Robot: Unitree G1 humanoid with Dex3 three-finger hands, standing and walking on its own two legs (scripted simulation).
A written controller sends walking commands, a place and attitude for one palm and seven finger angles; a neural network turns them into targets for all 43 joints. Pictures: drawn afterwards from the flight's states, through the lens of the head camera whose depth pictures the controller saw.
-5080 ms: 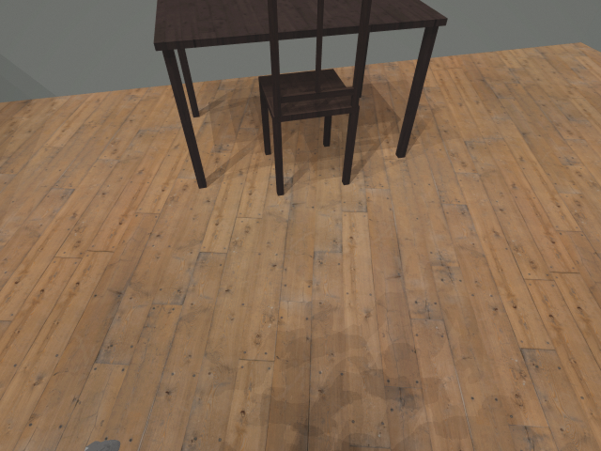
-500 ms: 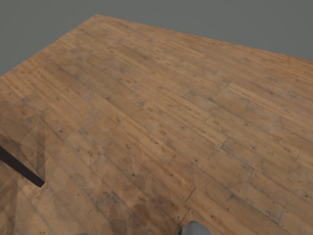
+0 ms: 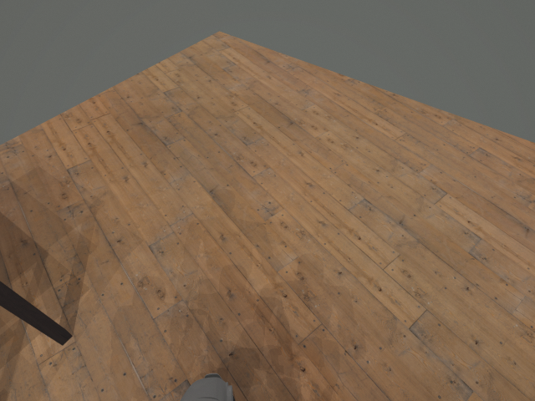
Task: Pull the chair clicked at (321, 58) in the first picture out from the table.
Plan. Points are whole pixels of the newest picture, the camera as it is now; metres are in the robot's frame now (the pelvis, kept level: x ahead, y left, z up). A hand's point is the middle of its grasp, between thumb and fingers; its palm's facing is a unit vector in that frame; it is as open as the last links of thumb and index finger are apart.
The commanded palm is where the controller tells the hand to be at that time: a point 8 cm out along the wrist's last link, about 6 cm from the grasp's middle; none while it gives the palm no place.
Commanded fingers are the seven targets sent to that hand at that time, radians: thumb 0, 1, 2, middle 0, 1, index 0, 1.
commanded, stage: turn to face it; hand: left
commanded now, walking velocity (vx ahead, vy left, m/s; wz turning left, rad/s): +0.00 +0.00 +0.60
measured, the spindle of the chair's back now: out of the picture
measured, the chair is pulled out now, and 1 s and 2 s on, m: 0.00 0.00 0.00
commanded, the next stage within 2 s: none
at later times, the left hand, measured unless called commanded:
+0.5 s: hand (152, 350) +0.21 +0.22 -0.15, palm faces +0.24 -0.93 -0.26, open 7.4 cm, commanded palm none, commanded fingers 0.00 0.90 0.90 -0.20 -0.30 -0.20 -0.30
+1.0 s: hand out of the picture +0.06 +0.17 -0.17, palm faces +0.56 -0.78 -0.29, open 7.4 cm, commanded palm none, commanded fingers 0.00 0.90 0.90 -0.20 -0.30 -0.20 -0.30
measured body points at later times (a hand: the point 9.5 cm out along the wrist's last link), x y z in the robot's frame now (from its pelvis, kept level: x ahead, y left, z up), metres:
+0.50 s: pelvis +0.13 +0.00 +0.00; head +0.16 +0.00 +0.45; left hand +0.20 +0.27 -0.13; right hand +0.23 -0.23 -0.15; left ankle +0.13 +0.11 -0.74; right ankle +0.16 -0.12 -0.71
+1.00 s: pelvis +0.16 -0.02 +0.00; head +0.20 +0.01 +0.44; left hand +0.03 +0.21 -0.14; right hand +0.40 -0.17 -0.14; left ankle +0.10 +0.09 -0.71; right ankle +0.17 -0.12 -0.74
